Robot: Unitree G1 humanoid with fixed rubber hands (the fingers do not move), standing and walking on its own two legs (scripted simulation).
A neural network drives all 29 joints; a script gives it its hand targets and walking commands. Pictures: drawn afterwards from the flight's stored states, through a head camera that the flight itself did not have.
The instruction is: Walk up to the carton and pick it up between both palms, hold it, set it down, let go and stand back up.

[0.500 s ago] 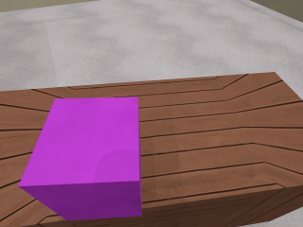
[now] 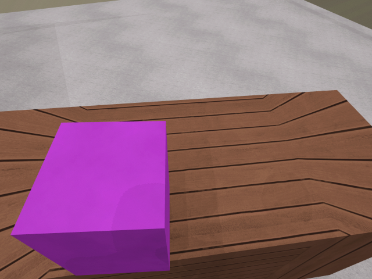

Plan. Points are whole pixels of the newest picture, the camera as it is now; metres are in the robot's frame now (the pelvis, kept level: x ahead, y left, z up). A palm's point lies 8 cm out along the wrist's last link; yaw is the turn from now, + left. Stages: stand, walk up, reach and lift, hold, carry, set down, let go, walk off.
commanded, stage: walk up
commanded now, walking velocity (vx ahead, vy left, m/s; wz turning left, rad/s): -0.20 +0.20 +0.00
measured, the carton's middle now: (119, 201) +0.28 +0.14 +0.04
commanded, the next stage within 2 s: none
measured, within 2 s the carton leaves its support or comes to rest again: neither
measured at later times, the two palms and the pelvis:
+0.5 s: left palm out of the picture -0.07 +0.33 -0.18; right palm out of the picture +0.13 -0.14 -0.14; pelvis +0.00 +0.09 -0.03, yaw +2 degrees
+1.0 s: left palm out of the picture +0.04 +0.34 -0.15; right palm (257, 275) +0.18 -0.17 -0.16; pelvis +0.05 +0.08 -0.02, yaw +7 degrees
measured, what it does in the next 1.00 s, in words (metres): steps on the spot: left foot, then right foot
